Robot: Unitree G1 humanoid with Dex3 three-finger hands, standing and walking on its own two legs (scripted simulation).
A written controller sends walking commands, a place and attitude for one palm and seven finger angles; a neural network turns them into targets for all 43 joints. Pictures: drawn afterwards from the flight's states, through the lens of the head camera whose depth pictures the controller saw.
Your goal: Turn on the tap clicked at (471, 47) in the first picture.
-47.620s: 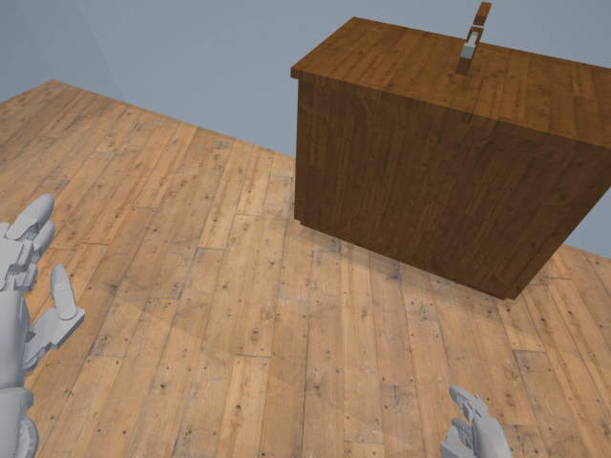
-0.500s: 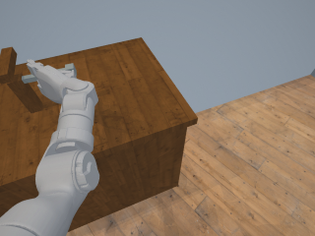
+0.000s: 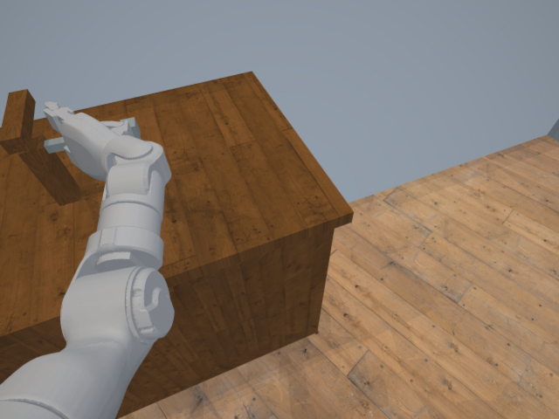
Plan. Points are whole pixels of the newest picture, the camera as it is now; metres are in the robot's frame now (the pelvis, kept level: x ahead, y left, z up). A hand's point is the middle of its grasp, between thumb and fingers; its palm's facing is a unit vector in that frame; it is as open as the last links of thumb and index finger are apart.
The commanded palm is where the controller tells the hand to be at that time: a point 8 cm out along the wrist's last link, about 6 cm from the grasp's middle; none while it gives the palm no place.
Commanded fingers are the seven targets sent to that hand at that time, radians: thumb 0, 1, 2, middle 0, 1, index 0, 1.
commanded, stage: lift the hand up off the lever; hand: left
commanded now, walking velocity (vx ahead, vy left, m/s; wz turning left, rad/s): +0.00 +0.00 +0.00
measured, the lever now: (130, 129) +0.56 +0.25 +0.12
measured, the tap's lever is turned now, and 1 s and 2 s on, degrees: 86 86 86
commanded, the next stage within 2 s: draw the hand back beside the body in 0.24 s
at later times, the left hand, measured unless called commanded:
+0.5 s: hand (154, 128) +0.46 +0.16 +0.20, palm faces +0.54 -0.84 -0.08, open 7.8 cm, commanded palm +0.39 +0.22 +0.19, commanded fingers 0.00 0.90 0.90 -0.16 -0.18 -0.16 -0.18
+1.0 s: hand (101, 225) +0.31 +0.19 +0.18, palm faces +0.25 -0.95 -0.21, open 7.6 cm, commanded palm +0.26 +0.25 +0.19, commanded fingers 0.00 0.90 0.90 -0.18 -0.25 -0.18 -0.25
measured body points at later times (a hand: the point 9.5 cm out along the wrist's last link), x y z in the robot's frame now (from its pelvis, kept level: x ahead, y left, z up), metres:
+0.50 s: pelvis +0.02 +0.00 +0.01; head +0.02 -0.03 +0.46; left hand +0.43 +0.21 +0.20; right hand +0.11 -0.25 -0.13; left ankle -0.01 +0.13 -0.73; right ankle +0.00 -0.07 -0.73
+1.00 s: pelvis -0.02 +0.01 +0.02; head -0.04 -0.02 +0.46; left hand +0.29 +0.24 +0.19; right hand +0.18 -0.22 -0.07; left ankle -0.01 +0.13 -0.73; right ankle +0.00 -0.07 -0.73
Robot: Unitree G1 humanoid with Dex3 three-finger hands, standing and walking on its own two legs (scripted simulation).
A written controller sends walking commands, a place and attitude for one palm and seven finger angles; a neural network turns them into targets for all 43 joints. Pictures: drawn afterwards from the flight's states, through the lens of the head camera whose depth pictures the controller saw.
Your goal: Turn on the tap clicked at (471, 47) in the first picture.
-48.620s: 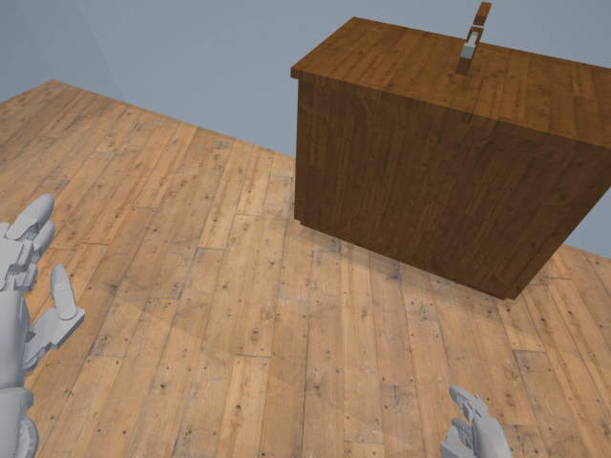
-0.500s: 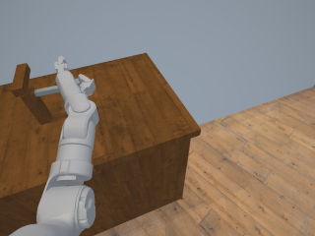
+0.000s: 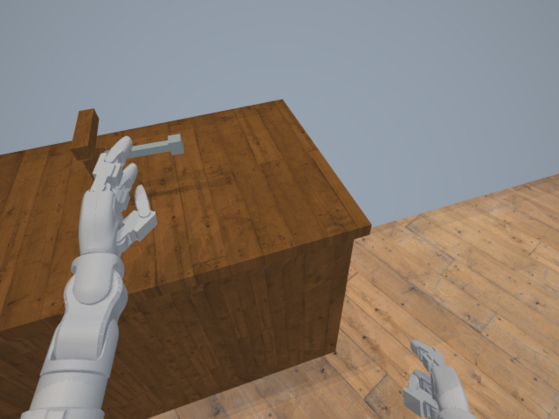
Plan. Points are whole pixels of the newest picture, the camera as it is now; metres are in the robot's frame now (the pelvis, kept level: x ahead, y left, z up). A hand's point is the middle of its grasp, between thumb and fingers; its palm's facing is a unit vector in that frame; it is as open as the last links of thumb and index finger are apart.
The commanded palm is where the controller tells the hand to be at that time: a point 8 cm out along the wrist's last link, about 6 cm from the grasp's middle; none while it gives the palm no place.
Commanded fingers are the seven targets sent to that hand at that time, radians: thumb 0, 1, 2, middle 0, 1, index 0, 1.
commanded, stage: draw the hand back beside the body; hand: left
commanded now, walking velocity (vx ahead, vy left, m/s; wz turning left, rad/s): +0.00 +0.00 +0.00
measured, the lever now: (176, 144) +0.57 +0.26 +0.11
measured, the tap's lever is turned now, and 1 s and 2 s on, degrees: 86 86 86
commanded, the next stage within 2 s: step back with the hand held close in 0.82 s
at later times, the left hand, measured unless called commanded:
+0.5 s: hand (88, 283) +0.23 +0.25 +0.15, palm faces +0.37 -0.87 -0.32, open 7.4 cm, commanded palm +0.17 +0.29 +0.17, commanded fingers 0.00 0.90 0.90 -0.20 -0.30 -0.20 -0.30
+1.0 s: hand (75, 292) +0.21 +0.25 +0.16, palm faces +0.41 -0.84 -0.35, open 7.4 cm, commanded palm +0.16 +0.29 +0.17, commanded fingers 0.00 0.90 0.90 -0.20 -0.30 -0.20 -0.30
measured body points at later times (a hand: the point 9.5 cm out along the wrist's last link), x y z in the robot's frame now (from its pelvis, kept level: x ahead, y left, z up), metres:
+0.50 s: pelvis +0.01 +0.01 +0.00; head -0.01 -0.01 +0.45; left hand +0.20 +0.29 +0.17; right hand +0.19 -0.21 -0.09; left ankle +0.00 +0.12 -0.75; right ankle +0.02 -0.08 -0.75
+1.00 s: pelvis +0.00 +0.00 +0.00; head -0.02 -0.02 +0.45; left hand +0.18 +0.29 +0.18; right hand +0.19 -0.21 -0.09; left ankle +0.00 +0.12 -0.75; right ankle +0.02 -0.08 -0.75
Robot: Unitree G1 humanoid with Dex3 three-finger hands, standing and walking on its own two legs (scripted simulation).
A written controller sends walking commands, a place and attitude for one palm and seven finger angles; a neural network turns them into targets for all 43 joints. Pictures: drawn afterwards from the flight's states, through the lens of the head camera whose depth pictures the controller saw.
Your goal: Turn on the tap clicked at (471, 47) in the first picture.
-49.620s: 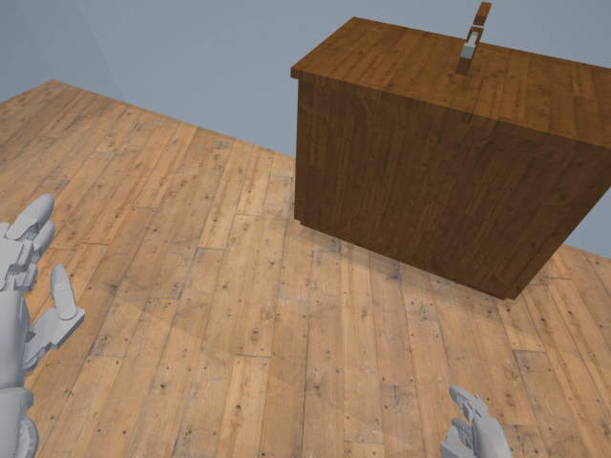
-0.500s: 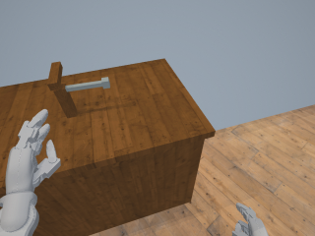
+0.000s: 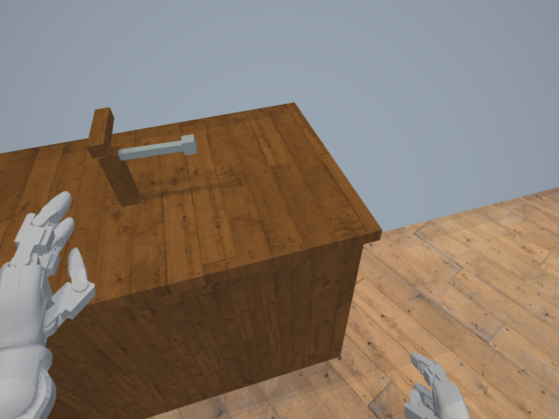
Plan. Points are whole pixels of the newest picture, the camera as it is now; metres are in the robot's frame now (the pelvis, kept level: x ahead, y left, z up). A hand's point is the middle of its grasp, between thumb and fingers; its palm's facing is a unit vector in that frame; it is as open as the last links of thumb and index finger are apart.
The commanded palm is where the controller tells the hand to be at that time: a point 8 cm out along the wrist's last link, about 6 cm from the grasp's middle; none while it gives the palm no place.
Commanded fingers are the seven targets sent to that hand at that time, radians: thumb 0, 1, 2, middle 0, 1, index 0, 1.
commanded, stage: step back with the hand held close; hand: left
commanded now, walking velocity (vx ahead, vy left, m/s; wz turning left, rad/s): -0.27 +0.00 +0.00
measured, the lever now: (189, 144) +0.57 +0.25 +0.11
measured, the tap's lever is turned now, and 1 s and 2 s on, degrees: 86 86 86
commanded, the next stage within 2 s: stop stepping back and stand still in 1.44 s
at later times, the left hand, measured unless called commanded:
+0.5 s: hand (54, 327) +0.16 +0.26 +0.15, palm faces +0.37 -0.81 -0.46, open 7.4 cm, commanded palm +0.11 +0.30 +0.17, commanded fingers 0.00 0.90 0.90 -0.20 -0.30 -0.20 -0.30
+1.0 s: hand (23, 409) +0.09 +0.25 +0.14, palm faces +0.36 -0.84 -0.41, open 7.4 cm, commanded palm +0.03 +0.30 +0.17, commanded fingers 0.00 0.90 0.90 -0.20 -0.30 -0.20 -0.30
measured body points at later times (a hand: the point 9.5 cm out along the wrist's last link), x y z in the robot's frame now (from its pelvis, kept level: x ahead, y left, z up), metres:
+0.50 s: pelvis -0.05 +0.02 -0.01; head -0.03 +0.00 +0.44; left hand +0.14 +0.30 +0.17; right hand +0.12 -0.22 -0.10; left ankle +0.00 +0.12 -0.75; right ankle +0.02 -0.08 -0.75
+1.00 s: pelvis -0.12 +0.02 -0.02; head -0.09 +0.02 +0.43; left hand +0.06 +0.29 +0.16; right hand +0.08 -0.20 -0.11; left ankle -0.01 +0.12 -0.75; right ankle -0.11 -0.08 -0.75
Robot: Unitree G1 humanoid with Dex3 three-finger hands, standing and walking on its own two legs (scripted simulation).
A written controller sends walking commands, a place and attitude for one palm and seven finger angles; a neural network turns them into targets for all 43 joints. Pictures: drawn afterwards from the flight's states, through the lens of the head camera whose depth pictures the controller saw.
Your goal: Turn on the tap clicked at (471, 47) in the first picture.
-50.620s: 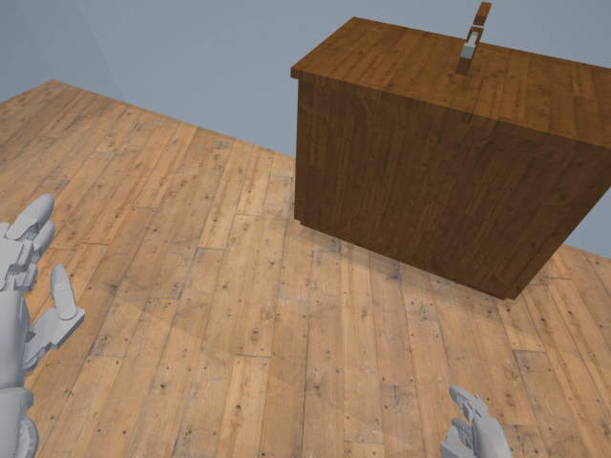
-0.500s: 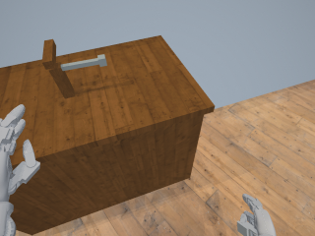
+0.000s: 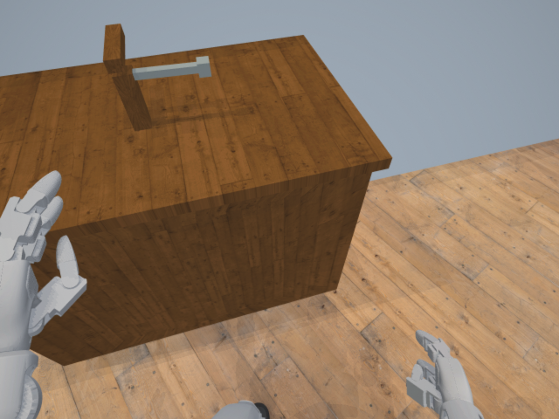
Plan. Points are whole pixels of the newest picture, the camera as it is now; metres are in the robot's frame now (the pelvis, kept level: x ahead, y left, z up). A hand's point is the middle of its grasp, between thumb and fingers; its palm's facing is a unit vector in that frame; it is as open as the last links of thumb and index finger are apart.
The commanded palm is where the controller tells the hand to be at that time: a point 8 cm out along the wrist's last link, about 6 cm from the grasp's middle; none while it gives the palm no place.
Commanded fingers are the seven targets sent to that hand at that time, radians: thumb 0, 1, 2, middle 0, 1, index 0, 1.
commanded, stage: step back with the hand held close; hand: left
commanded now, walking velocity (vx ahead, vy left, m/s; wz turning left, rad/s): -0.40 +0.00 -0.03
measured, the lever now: (203, 66) +0.70 +0.21 +0.12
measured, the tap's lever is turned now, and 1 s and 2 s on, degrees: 86 86 86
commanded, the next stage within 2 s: stop stepping back and stand still in 0.44 s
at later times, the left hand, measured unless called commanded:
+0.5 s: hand (9, 413) +0.10 +0.22 +0.17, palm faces +0.34 -0.88 -0.32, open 7.4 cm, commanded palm +0.03 +0.27 +0.19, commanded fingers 0.00 0.90 0.90 -0.20 -0.30 -0.20 -0.30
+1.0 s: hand out of the picture -0.01 +0.21 +0.17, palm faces +0.35 -0.85 -0.38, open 7.4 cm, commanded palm -0.06 +0.26 +0.19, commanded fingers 0.00 0.90 0.90 -0.20 -0.30 -0.20 -0.30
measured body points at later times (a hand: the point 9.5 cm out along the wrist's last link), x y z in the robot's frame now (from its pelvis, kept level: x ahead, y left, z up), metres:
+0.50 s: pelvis -0.14 -0.01 +0.01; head -0.12 +0.01 +0.46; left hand +0.08 +0.27 +0.19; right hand +0.05 -0.22 -0.07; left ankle +0.02 +0.09 -0.73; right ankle -0.26 -0.11 -0.70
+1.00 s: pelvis -0.23 -0.02 +0.00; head -0.25 -0.03 +0.45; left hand -0.04 +0.25 +0.19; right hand -0.11 -0.28 -0.09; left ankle -0.18 +0.09 -0.73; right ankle -0.26 -0.10 -0.73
